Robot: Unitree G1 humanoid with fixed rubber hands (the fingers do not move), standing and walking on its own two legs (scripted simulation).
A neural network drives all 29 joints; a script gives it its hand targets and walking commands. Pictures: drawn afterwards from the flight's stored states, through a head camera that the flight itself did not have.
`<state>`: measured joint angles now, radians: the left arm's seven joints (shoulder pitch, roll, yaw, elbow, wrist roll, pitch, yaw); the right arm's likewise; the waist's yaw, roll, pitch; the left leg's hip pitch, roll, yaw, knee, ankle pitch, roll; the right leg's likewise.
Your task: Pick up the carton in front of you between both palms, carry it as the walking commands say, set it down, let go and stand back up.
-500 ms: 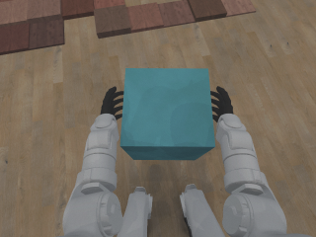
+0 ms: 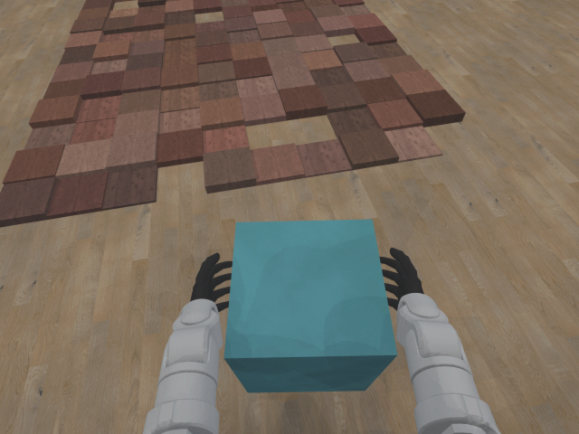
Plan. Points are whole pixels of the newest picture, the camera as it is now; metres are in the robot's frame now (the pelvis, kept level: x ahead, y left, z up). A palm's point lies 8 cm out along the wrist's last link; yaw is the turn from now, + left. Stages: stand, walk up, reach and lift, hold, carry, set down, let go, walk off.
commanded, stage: reach and lift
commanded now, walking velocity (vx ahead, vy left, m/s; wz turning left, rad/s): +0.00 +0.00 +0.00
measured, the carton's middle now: (305, 312) +0.33 +0.00 -0.09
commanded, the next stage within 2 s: hold in 1.18 s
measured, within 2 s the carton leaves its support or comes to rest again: neither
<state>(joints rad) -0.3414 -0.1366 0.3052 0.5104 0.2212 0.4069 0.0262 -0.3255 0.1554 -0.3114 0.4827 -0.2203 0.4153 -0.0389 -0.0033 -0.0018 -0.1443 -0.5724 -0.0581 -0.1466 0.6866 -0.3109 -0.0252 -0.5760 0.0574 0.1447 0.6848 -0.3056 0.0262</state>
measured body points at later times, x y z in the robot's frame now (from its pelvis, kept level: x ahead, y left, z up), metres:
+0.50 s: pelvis -0.01 +0.00 +0.02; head -0.03 +0.00 +0.47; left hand +0.30 +0.15 +0.04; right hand +0.30 -0.15 +0.04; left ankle +0.01 +0.13 -0.72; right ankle +0.02 -0.13 -0.72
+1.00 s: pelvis +0.01 +0.00 +0.03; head -0.02 +0.00 +0.48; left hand +0.31 +0.15 +0.05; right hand +0.31 -0.15 +0.05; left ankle +0.01 +0.13 -0.72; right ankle +0.02 -0.13 -0.72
